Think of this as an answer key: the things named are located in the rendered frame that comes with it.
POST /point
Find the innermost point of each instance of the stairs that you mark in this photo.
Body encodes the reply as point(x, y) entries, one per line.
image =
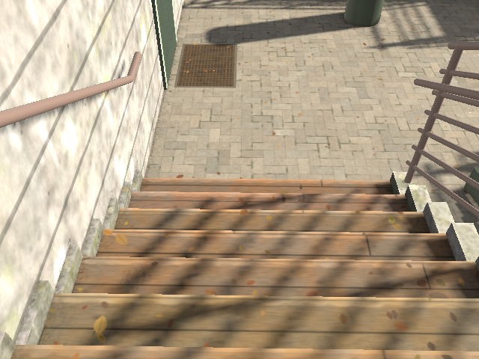
point(201, 268)

